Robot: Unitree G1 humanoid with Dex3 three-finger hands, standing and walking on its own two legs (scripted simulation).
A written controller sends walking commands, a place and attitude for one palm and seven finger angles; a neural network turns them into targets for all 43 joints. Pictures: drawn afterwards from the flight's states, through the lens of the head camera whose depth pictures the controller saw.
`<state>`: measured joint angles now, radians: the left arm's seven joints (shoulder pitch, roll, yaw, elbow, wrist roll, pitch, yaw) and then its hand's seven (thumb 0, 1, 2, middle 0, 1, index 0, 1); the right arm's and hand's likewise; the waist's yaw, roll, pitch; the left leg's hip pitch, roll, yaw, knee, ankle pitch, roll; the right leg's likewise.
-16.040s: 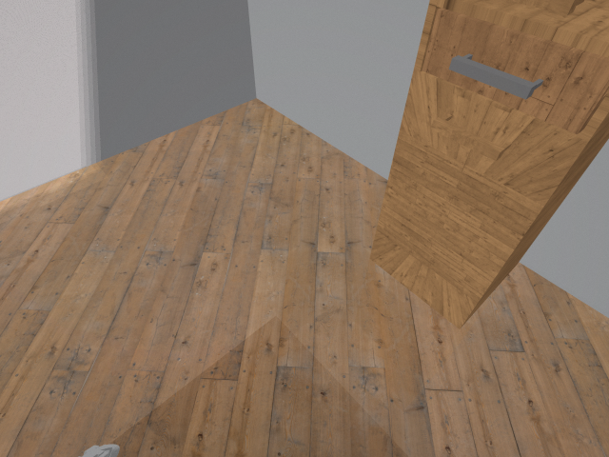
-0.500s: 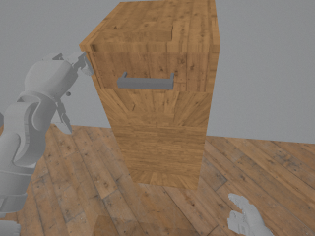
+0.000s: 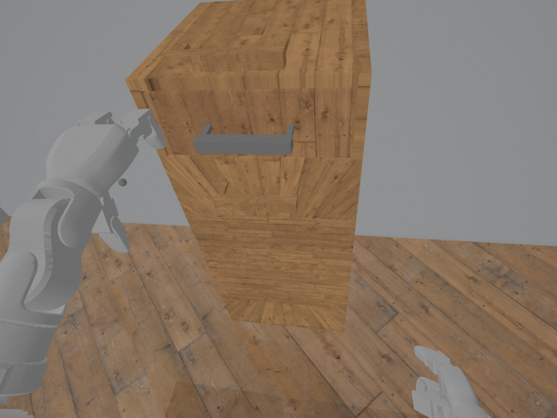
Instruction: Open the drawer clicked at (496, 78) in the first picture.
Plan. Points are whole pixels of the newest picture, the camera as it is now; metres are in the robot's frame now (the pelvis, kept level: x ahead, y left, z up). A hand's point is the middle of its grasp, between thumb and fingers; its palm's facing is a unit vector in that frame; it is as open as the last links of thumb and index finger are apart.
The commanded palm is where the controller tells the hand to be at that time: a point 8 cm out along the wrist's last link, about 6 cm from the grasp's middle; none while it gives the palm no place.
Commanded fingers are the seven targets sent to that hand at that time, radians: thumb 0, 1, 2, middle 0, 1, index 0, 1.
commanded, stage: move the hooked fingers above the handle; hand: left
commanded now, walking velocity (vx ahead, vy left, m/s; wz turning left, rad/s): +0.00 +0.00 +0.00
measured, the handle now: (245, 136) +0.55 +0.15 +0.12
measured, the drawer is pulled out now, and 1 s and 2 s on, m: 0.00 0.00 0.00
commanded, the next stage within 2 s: none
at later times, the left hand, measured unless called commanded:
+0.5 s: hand (174, 161) +0.39 +0.20 +0.19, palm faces +0.07 -0.04 -1.00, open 13.8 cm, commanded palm +0.36 +0.21 +0.26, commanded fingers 0.00 -0.50 0.30 -0.30 -1.20 -0.30 -1.20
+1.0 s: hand (205, 140) +0.45 +0.18 +0.19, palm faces +0.07 -0.03 -1.00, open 13.8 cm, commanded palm +0.43 +0.19 +0.25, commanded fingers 0.00 -0.50 0.30 -0.30 -1.20 -0.30 -1.20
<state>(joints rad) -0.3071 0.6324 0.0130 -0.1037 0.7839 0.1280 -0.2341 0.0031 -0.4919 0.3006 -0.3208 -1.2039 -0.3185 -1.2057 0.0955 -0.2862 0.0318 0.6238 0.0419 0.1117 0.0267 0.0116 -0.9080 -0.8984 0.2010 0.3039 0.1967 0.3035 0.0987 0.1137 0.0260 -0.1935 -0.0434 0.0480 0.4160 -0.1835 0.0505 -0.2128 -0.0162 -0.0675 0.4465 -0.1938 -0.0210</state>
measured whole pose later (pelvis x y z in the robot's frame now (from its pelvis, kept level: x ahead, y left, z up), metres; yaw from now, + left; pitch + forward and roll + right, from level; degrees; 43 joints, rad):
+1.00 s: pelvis +0.04 -0.01 +0.00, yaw +0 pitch +3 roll +1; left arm -0.67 0.51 -0.18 0.34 0.87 0.11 -0.14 0.00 -0.49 0.30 -0.32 -1.20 -0.32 -1.21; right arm 0.13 -0.27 0.03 0.64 0.05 0.16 0.01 0.01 -0.91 -0.90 0.20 0.30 0.20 0.30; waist 0.05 0.09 -0.03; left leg -0.25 -0.04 0.04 0.41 -0.22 0.04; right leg -0.27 -0.01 -0.07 0.45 -0.24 -0.03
